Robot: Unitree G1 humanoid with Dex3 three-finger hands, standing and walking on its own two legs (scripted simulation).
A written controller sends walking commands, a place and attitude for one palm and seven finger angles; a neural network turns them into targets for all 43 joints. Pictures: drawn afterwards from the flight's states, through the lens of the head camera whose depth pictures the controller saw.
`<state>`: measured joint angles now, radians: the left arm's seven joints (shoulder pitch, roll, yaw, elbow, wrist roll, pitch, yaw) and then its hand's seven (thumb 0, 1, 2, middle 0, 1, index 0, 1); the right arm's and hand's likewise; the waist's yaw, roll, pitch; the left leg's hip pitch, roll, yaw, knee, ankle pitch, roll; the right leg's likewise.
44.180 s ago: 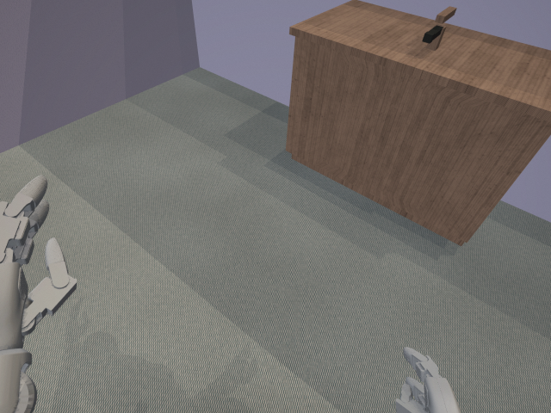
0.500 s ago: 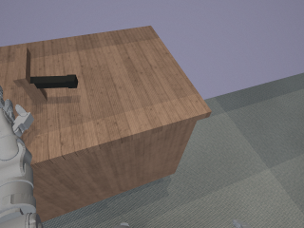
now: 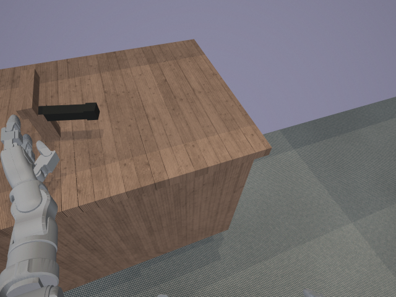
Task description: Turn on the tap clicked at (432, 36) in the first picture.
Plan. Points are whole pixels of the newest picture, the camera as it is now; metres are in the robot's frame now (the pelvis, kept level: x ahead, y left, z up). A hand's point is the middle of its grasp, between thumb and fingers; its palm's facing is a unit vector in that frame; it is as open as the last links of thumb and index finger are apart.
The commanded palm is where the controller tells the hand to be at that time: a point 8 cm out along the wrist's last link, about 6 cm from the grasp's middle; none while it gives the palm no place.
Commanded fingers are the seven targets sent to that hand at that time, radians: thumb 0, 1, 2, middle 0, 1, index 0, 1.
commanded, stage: push the lever round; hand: left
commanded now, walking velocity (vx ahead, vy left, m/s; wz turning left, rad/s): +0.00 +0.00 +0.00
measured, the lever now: (91, 111) +0.49 +0.26 +0.08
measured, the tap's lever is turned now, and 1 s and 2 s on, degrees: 75 75 78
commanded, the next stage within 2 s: none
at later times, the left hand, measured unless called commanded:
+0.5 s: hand (70, 148) +0.39 +0.28 +0.07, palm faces +0.67 -0.74 -0.07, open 8.0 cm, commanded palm +0.34 +0.29 +0.08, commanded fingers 0.00 0.90 0.90 -0.15 -0.15 -0.15 -0.15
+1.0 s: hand (81, 142) +0.41 +0.26 +0.08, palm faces +0.75 -0.65 -0.06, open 7.9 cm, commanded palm +0.36 +0.27 +0.08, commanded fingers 0.00 0.90 0.90 -0.15 -0.15 -0.15 -0.15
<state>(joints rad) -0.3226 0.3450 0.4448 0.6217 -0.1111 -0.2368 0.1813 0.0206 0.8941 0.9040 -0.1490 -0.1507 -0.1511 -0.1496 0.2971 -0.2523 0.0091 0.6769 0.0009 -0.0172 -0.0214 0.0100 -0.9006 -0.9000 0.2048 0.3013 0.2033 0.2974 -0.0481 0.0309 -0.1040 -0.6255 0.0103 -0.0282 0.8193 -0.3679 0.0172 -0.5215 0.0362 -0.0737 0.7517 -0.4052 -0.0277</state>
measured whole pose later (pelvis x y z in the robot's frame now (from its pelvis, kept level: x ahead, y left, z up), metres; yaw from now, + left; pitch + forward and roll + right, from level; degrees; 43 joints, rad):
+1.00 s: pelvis +0.00 -0.01 +0.00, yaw +1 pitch +11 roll -2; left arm -0.49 0.20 0.39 0.71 0.03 -0.20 0.61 0.02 0.90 0.90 -0.15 -0.15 -0.15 -0.15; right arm 0.28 -0.23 -0.02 0.72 -0.05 0.01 0.01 0.01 -0.90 -0.90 0.20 0.30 0.20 0.30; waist -0.07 0.04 -0.13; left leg -0.66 0.01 -0.05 0.84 -0.38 0.01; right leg -0.55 0.04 -0.09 0.78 -0.42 -0.04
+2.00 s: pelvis +0.01 -0.02 -0.01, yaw +2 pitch +15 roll -2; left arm -0.81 0.19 0.47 1.03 0.14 -0.20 0.89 0.03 0.92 0.92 -0.15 -0.15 -0.10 -0.13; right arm 0.32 -0.22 -0.04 0.76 -0.12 0.06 0.09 0.01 -0.90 -0.90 0.20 0.30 0.20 0.30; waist -0.12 0.04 -0.16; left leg -0.74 0.01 -0.07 0.85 -0.38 -0.01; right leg -0.63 0.04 -0.12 0.80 -0.44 -0.06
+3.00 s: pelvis +0.01 -0.02 -0.01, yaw +1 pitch +17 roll -2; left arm -0.89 0.23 0.52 1.09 0.17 -0.17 0.90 0.05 0.98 0.95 -0.15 -0.15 -0.14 -0.14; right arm 0.37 -0.22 -0.04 0.78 -0.14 0.04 0.11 0.01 -0.90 -0.90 0.20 0.30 0.20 0.30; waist -0.15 0.05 -0.16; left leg -0.76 0.02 -0.07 0.85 -0.38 -0.02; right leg -0.65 0.05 -0.11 0.79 -0.43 -0.06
